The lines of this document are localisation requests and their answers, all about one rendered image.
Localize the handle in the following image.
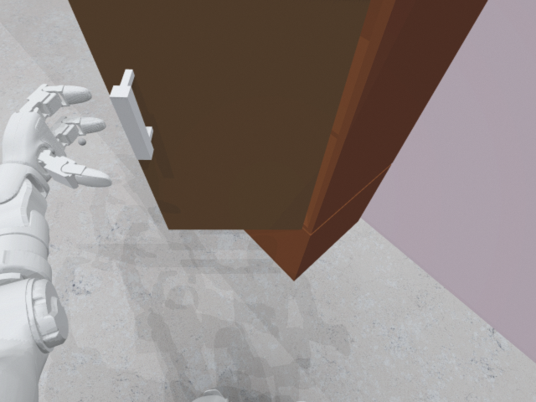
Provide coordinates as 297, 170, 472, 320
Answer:
110, 70, 154, 160

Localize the left robot shin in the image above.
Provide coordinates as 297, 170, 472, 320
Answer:
204, 389, 224, 398

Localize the cupboard door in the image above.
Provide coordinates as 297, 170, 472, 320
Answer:
68, 0, 371, 229

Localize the left robot upper arm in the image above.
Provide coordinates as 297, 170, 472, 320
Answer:
0, 278, 69, 402

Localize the left robot hand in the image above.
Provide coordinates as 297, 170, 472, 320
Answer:
2, 84, 112, 189

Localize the left robot forearm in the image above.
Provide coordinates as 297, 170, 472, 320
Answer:
0, 163, 52, 286

